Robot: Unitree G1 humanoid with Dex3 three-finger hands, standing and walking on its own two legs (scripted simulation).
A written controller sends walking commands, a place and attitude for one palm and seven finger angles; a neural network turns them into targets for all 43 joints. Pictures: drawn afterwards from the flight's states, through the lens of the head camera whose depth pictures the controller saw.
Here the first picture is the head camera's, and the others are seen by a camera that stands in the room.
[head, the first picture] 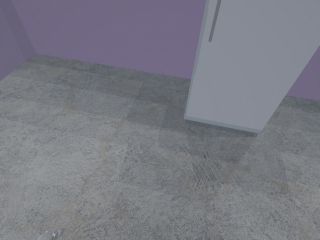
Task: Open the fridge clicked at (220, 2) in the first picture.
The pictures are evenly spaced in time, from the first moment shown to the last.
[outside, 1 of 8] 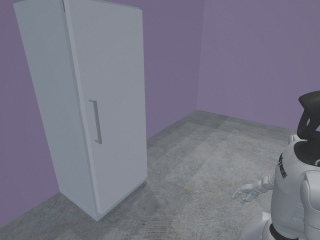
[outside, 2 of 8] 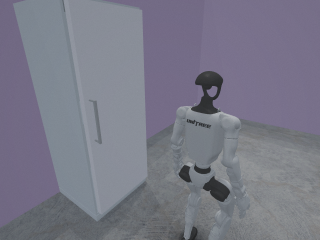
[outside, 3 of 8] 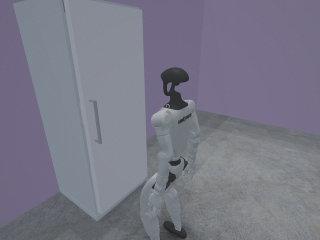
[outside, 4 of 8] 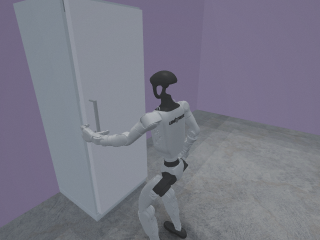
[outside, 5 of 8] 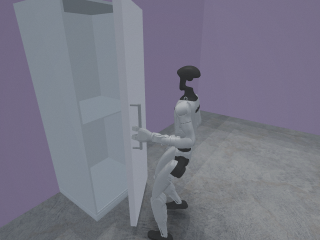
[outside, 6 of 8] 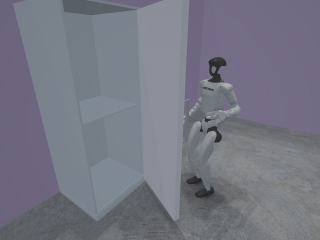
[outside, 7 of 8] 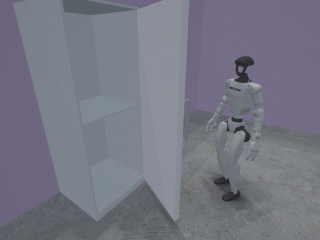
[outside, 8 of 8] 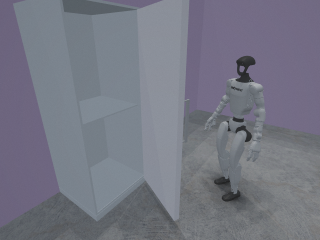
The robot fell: no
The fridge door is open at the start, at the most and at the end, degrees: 0 75 64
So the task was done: yes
